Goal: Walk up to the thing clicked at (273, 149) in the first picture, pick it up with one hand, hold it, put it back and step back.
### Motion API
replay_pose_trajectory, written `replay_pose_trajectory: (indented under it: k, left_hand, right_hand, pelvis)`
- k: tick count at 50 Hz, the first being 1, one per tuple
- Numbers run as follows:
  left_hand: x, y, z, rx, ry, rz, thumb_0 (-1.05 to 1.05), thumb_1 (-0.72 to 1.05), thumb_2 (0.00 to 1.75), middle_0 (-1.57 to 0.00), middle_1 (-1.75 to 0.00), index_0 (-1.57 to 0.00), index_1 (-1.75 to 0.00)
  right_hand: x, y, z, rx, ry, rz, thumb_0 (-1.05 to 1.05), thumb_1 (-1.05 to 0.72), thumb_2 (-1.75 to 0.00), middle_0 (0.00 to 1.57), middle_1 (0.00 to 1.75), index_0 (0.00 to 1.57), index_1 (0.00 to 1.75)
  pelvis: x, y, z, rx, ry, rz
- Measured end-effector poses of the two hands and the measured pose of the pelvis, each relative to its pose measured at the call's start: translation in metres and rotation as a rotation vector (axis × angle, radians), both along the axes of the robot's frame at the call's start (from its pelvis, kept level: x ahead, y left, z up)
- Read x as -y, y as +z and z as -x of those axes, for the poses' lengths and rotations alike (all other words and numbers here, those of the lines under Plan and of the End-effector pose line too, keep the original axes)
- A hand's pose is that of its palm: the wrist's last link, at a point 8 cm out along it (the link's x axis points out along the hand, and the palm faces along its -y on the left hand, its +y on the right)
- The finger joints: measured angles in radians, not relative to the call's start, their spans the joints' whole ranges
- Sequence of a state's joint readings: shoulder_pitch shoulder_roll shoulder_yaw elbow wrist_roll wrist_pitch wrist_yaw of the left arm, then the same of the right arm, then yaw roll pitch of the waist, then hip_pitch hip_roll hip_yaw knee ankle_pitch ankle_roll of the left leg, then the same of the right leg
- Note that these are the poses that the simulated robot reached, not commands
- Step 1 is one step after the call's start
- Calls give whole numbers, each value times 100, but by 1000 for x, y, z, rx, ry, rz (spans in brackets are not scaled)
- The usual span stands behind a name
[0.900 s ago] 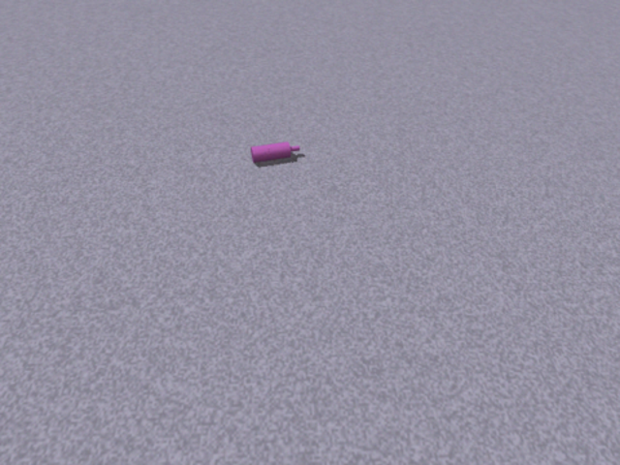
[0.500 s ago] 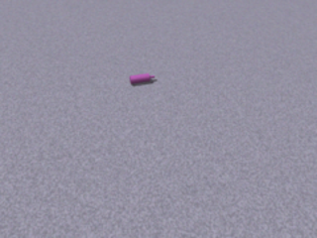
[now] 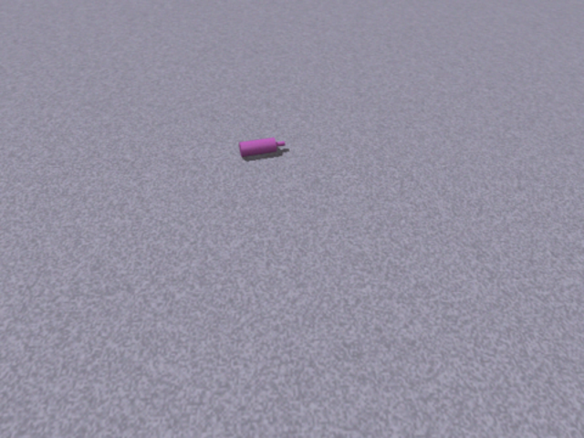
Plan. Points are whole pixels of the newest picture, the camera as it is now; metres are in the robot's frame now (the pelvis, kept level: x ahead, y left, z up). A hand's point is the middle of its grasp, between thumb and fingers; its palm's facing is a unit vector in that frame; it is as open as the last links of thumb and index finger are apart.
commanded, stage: stand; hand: left
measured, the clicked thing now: (262, 146) +1.58 +0.14 -0.74
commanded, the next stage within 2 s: walk up in 0.22 s
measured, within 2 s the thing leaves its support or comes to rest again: neither
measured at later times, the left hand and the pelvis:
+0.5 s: hand out of the picture +0.07 +0.29 -0.16, palm faces +0.13 -0.93 -0.35, open 7.3 cm; pelvis +0.05 +0.00 -0.01, yaw +6 degrees
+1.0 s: hand (118, 320) +0.33 +0.31 -0.15, palm faces +0.10 -0.94 -0.32, open 7.4 cm; pelvis +0.27 +0.02 -0.02, yaw +9 degrees
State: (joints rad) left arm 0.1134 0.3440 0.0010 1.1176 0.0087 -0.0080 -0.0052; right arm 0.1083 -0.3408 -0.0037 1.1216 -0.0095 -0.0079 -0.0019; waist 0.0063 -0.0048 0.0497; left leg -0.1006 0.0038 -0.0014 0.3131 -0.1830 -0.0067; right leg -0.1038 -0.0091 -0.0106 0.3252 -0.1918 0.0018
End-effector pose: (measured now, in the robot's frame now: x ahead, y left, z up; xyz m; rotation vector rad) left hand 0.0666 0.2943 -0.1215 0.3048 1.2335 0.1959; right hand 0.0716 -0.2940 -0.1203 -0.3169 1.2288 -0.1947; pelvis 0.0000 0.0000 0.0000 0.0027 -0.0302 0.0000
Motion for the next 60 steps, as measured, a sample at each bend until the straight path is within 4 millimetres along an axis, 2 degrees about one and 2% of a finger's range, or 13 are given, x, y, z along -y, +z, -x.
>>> replay_pose_trajectory:
  k: [13, 19, 21, 24, 28, 32, 35, 41, 45, 50, 55, 57, 60]
  left_hand:
    - [-2, 1, 1, 12, 4, 15, 0, 91, 89, -20, -30, -21, -30]
    - [-21, 0, -5, 92, 37, -6, 0, 91, 89, -20, -30, -21, -30]
    - [-28, -1, -2, 105, 63, -19, 0, 91, 89, -20, -30, -21, -30]
    - [-39, 1, 6, 92, 113, -23, 0, 91, 89, -20, -30, -21, -30]
    - [-56, -8, 13, 24, 155, -17, 0, 91, 89, -20, -30, -21, -30]
    - [-73, -28, 0, -51, 167, -7, 0, 91, 90, -20, -30, -20, -30]
    - [-74, -28, -31, -51, 153, 12, 1, 91, 90, -20, -30, -20, -29]
    - [-74, -14, -113, 56, 113, 42, 1, 91, 89, -20, -30, -20, -29]
    - [-71, -4, -169, 90, 97, 41, 0, 91, 89, -20, -30, -20, -29]
    - [-61, 4, -250, 123, 82, 13, 0, 91, 90, -20, -30, -20, -30]
    - [-40, 5, -339, 217, 81, -40, 0, 91, 90, -20, -30, -20, -30]
    - [-28, 9, -360, 252, 91, -43, 0, 91, 90, -20, -30, -20, -29]
    - [-12, 16, -376, 241, 112, -29, 0, 91, 89, -20, -30, -20, -30]
  right_hand:
    - [3, 1, 4, 5, 4, -6, 1, -90, -90, 21, 30, 20, 30]
    - [26, 0, -3, 4, 44, 34, 1, -90, -90, 21, 30, 20, 30]
    - [31, 0, -15, -12, 63, 59, 1, -90, -90, 21, 30, 20, 30]
    - [28, 8, -46, -17, 112, 76, 1, -90, -90, 21, 30, 20, 30]
    - [12, 19, -105, 37, 188, 90, 1, -90, -90, 20, 30, 20, 30]
    - [-6, 23, -159, 149, 216, 123, 1, -90, -90, 21, 30, 20, 30]
    - [-15, 30, -179, 192, 194, 117, 1, -90, -90, 21, 30, 20, 30]
    - [-21, 39, -203, 153, 186, 102, 1, -90, -90, 21, 30, 20, 30]
    - [-13, 35, -224, 112, 174, 89, 1, -90, -90, 21, 30, 20, 30]
    - [9, 19, -261, 49, 149, 83, 1, -90, -90, 21, 30, 20, 30]
    - [41, -13, -319, -16, 152, 90, 1, -90, -90, 21, 30, 20, 30]
    - [45, -16, -349, -22, 157, 85, 1, -90, -90, 21, 30, 20, 30]
    - [43, -10, -401, 21, 188, 62, 1, -90, -90, 21, 30, 20, 30]
  pelvis:
    - [1, -1, 0, -8, 9, 2]
    - [6, -14, -16, -26, 38, 7]
    - [5, -18, -27, -24, 64, 16]
    - [-2, -15, -45, -15, 92, 28]
    - [-15, -17, -71, -2, 117, 36]
    - [-33, -30, -100, 13, 119, 6]
    - [-39, -26, -122, 18, 127, -1]
    - [-41, -12, -174, 20, 140, -11]
    - [-35, -10, -214, 15, 150, -13]
    - [-19, -16, -274, 1, 161, -25]
    - [7, -36, -339, 2, 173, -4]
    - [14, -35, -358, 9, 179, -8]
    - [19, -24, -386, 16, 182, -9]
